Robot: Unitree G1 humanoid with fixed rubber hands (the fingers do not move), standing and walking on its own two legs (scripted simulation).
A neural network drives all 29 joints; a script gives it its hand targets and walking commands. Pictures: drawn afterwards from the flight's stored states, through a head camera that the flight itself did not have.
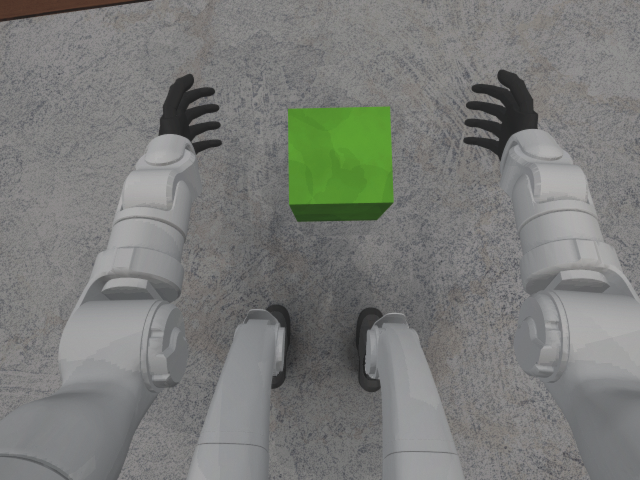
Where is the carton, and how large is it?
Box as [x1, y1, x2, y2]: [288, 107, 393, 221]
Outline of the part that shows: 389,107 288,109 289,205 297,221 377,219 393,202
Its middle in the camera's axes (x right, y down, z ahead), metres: +0.04 -0.15 +0.91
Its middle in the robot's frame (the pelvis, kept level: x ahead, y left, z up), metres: +0.56 -0.01 -0.54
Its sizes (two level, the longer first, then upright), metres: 0.210 0.200 0.250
